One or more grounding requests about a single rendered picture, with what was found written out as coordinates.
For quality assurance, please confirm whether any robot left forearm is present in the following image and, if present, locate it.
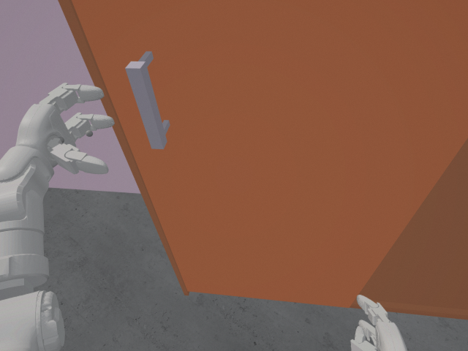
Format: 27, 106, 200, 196
0, 146, 54, 300

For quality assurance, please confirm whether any wardrobe door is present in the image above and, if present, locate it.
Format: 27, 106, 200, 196
356, 138, 468, 310
72, 0, 468, 308

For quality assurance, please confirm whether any robot left hand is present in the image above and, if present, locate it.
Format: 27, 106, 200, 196
15, 83, 115, 174

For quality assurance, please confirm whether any robot right hand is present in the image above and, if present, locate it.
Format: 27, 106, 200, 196
350, 295, 407, 351

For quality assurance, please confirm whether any left robot upper arm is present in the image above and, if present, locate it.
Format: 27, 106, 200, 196
0, 290, 65, 351

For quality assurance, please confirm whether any handle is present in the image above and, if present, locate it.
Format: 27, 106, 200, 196
125, 51, 170, 149

